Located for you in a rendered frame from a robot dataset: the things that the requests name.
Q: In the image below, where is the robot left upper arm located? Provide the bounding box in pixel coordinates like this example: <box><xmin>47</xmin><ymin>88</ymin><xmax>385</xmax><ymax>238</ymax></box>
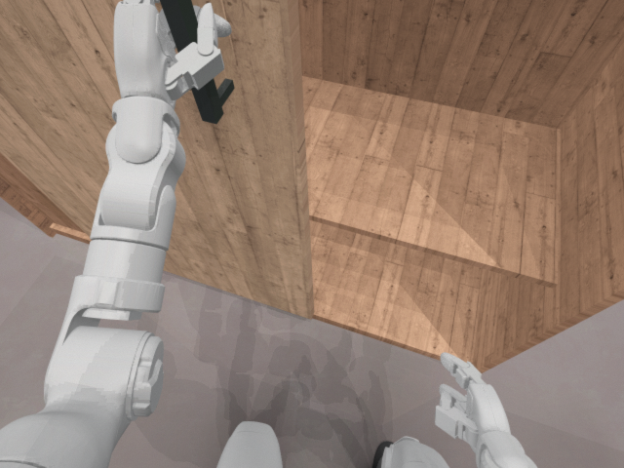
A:
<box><xmin>0</xmin><ymin>326</ymin><xmax>164</xmax><ymax>468</ymax></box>

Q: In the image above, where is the robot left hand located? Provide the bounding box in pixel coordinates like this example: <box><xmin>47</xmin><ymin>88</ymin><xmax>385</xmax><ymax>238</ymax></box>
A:
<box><xmin>114</xmin><ymin>0</ymin><xmax>232</xmax><ymax>110</ymax></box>

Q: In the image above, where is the right robot foot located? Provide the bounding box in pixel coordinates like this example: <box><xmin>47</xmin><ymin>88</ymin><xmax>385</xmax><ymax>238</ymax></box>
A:
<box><xmin>372</xmin><ymin>442</ymin><xmax>394</xmax><ymax>468</ymax></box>

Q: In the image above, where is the handle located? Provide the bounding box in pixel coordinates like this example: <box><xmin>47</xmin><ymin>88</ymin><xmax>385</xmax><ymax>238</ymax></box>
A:
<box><xmin>160</xmin><ymin>0</ymin><xmax>235</xmax><ymax>124</ymax></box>

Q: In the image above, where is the robot right shin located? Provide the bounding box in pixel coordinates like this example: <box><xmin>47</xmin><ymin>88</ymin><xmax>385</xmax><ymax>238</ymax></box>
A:
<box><xmin>393</xmin><ymin>437</ymin><xmax>419</xmax><ymax>445</ymax></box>

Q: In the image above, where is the left robot forearm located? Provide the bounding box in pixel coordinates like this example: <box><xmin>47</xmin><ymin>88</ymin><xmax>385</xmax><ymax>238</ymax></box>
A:
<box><xmin>44</xmin><ymin>96</ymin><xmax>186</xmax><ymax>405</ymax></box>

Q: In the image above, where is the robot right hand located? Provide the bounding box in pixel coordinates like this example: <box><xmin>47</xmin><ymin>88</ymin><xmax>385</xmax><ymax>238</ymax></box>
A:
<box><xmin>435</xmin><ymin>352</ymin><xmax>511</xmax><ymax>454</ymax></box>

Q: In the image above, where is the right robot forearm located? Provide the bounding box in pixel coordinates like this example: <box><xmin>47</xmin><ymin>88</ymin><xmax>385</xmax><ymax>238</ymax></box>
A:
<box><xmin>476</xmin><ymin>431</ymin><xmax>537</xmax><ymax>468</ymax></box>

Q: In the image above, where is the wardrobe door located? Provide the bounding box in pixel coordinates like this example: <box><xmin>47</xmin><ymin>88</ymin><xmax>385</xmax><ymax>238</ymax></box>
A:
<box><xmin>0</xmin><ymin>0</ymin><xmax>314</xmax><ymax>320</ymax></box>
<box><xmin>0</xmin><ymin>153</ymin><xmax>85</xmax><ymax>233</ymax></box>

